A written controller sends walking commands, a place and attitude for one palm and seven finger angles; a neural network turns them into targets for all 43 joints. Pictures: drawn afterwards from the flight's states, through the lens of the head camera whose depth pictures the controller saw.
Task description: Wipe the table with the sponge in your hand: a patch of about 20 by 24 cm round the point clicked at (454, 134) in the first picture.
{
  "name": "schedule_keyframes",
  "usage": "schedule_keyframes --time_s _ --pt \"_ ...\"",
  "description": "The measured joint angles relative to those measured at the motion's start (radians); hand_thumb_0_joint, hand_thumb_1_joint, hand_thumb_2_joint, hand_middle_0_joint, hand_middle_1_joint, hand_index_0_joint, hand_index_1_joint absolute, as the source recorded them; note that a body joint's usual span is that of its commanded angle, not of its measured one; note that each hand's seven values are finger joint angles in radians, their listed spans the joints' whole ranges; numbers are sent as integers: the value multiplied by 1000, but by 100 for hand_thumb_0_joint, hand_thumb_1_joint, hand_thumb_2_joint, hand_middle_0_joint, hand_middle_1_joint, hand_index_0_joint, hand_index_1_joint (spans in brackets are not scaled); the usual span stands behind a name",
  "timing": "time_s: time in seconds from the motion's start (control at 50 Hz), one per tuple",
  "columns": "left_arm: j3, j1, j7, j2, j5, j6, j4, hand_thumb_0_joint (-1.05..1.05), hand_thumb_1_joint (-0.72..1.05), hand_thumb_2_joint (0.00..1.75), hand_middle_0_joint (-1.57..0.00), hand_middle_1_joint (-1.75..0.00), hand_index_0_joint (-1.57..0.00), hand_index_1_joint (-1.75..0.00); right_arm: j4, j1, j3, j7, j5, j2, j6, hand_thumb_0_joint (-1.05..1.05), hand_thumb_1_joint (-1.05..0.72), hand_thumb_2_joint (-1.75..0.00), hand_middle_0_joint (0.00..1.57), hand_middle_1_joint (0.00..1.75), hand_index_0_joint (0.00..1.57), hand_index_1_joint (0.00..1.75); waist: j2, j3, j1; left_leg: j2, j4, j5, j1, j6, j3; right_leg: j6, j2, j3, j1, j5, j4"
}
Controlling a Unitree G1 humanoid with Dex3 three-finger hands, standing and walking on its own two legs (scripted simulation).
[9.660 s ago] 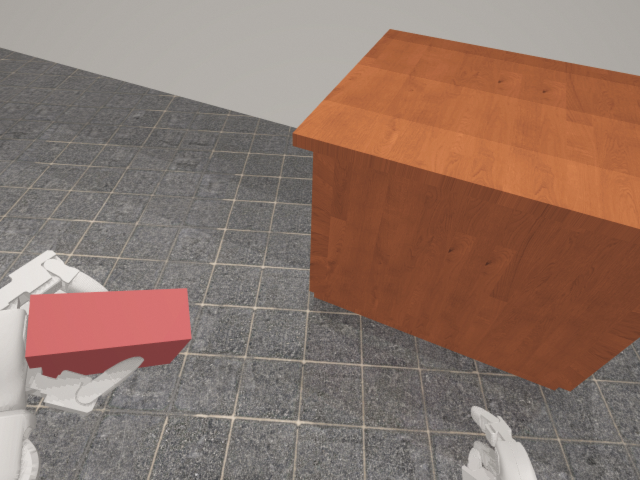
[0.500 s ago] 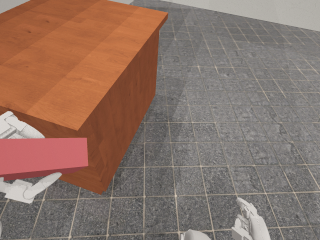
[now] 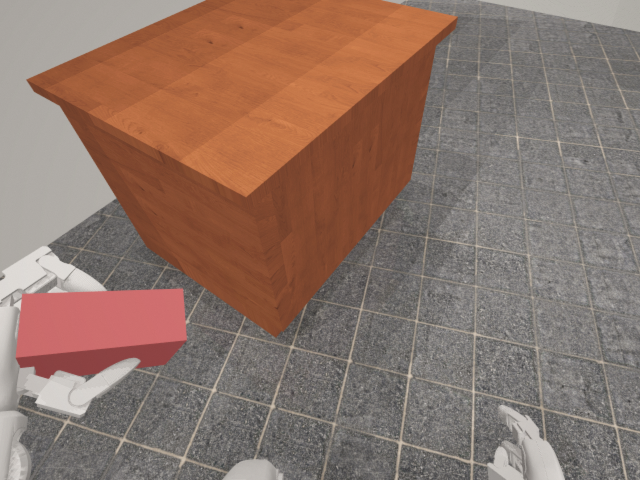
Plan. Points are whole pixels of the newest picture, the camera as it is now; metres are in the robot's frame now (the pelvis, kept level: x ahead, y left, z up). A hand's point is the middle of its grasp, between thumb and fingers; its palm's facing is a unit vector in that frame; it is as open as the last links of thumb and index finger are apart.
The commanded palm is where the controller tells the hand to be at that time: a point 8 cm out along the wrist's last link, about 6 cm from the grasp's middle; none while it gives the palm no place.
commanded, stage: turn to face it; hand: left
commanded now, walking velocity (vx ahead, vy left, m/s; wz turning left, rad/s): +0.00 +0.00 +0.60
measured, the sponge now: (129, 333) +0.23 +0.19 +0.14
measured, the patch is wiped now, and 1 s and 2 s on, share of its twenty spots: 0.00 0.00 0.00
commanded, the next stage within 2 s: take the last steps up to it in 0.72 s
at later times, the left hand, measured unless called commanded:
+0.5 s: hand out of the picture +0.02 +0.26 +0.17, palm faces +0.61 -0.60 -0.52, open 9.5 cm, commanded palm -0.02 +0.29 +0.17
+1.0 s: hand out of the picture -0.11 +0.23 +0.19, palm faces +0.75 -0.52 -0.40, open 9.5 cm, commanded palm -0.17 +0.24 +0.17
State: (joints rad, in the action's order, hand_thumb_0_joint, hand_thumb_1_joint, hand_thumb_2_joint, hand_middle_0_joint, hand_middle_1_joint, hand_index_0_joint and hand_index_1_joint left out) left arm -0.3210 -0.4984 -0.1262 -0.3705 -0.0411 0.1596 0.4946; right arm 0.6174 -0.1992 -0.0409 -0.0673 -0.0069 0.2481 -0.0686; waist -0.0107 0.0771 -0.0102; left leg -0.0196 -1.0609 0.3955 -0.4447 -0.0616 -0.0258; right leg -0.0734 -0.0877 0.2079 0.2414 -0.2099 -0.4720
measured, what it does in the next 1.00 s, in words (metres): walks backwards, turning left: left foot, then right foot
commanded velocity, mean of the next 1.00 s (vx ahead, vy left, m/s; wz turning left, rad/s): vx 0.06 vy -0.03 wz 0.31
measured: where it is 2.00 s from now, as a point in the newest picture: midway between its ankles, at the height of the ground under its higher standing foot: outside the picture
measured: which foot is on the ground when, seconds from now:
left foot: up 0.00-0.16, down 0.18-0.50, up 0.52-0.88, down 0.90-1.00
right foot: down 0.00-0.18, up 0.20-0.46, down 0.48-0.90, up 0.92-1.00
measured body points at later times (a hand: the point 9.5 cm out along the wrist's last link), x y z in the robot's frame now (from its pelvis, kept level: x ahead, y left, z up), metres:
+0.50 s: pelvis -0.09 -0.03 -0.02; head -0.07 -0.05 +0.43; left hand -0.01 +0.29 +0.20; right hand +0.13 -0.15 -0.12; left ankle -0.09 +0.15 -0.74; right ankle -0.03 -0.10 -0.75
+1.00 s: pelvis -0.18 -0.08 -0.01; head -0.19 -0.07 +0.44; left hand -0.15 +0.25 +0.21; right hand +0.07 -0.23 -0.08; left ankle -0.26 +0.02 -0.74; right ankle -0.08 -0.13 -0.69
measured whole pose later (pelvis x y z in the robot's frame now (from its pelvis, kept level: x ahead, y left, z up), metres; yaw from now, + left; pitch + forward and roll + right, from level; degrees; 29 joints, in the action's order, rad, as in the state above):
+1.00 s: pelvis -0.18 -0.08 -0.01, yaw +28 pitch -2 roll +0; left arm -0.39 -0.47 -0.15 -0.41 -0.02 0.25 0.51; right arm 0.61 -0.26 -0.04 -0.05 0.01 0.20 -0.11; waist -0.04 0.01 -0.01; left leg -0.02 -0.47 0.30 -0.13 0.00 -0.02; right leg 0.00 -0.01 0.10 0.50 -0.36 -0.92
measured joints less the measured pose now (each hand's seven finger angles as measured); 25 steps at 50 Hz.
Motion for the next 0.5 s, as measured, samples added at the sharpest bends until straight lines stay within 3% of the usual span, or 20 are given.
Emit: schedule_keyframes --time_s 0.12,0.18,0.22,0.26,0.3,0.36,0.48,0.5 --pt "-63 3 -35 -42 -7 32 81 0 -43 100 -82 -134 -80 -135 -37 -11 -30 -11 -7 31 -10 1 -91 -90 19 30 20 30 -22 -18 1 -27 351 57 175 29 -38 2 -29 57 69 19 -27" --pt "-82 -6 -44 -38 -18 42 112 0 -43 100 -82 -134 -80 -135 -66 -9 -30 -4 -4 39 -10 1 -91 -90 19 30 20 30 -19 -24 -6 -17 545 -68 267 40 -41 16 -57 79 130 -8 -125" --pt "-82 3 -38 -43 -20 47 99 0 -43 100 -82 -134 -80 -135 -61 0 -27 1 -4 6 -15 1 -91 -90 19 30 20 30 -53 -7 -5 12 529 -86 262 27 -34 70 -68 5 182 -135 -274" --pt "-70 2 -14 -40 -4 49 69 0 -43 100 -82 -134 -80 -135 -48 -12 -12 18 -1 -33 -30 1 -91 -90 19 30 20 30 -50 -13 -9 12 518 -82 251 33 0 98 -26 -65 230 -261 -441" --pt "-56 -4 2 -41 9 45 58 0 -43 100 -82 -134 -80 -134 -38 -31 9 35 6 -66 -47 1 -91 -90 19 30 20 30 -32 -22 -13 5 532 -101 242 34 48 120 9 -94 250 -271 -511" --pt "-45 -27 7 -36 6 42 77 0 -43 100 -82 -134 -80 -134 -28 -48 40 55 15 -99 -66 1 -91 -90 19 30 20 30 -2 -21 -2 -1 553 -138 228 24 105 141 38 -116 221 -228 -443" --pt "-67 -22 9 -46 -9 39 44 0 -43 100 -82 -134 -80 -134 -11 -29 68 59 14 -109 -69 1 -90 -90 20 30 20 30 61 -11 49 13 507 -163 157 -4 168 156 83 -131 58 -171 -170" --pt "-66 -2 9 -37 -7 37 19 0 -43 100 -82 -134 -80 -134 -7 -16 67 58 15 -99 -66 1 -90 -90 20 30 20 30 84 -2 57 7 474 -151 137 -1 179 123 96 -120 43 -80 -122"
